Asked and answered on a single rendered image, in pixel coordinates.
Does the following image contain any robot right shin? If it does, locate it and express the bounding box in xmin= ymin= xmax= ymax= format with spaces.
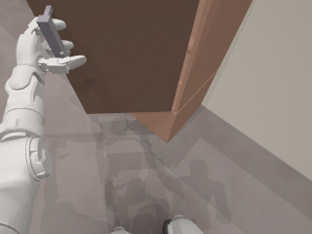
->
xmin=171 ymin=215 xmax=183 ymax=222

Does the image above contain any handle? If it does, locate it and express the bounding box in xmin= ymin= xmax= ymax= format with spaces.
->
xmin=36 ymin=5 xmax=71 ymax=65

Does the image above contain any robot left hand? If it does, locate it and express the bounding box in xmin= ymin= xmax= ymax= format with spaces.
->
xmin=16 ymin=17 xmax=87 ymax=77

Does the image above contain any robot shin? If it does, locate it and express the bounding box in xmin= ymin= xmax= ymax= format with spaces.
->
xmin=171 ymin=215 xmax=183 ymax=222
xmin=114 ymin=227 xmax=127 ymax=232

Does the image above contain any left robot upper arm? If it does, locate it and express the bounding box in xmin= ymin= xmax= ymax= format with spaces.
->
xmin=0 ymin=136 xmax=53 ymax=234

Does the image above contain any left robot forearm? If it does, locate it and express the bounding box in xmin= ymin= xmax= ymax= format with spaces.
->
xmin=0 ymin=65 xmax=46 ymax=142

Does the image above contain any cupboard door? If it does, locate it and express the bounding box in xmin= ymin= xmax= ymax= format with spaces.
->
xmin=26 ymin=0 xmax=200 ymax=114

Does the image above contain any robot left shin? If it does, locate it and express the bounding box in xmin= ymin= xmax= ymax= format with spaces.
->
xmin=114 ymin=227 xmax=127 ymax=232

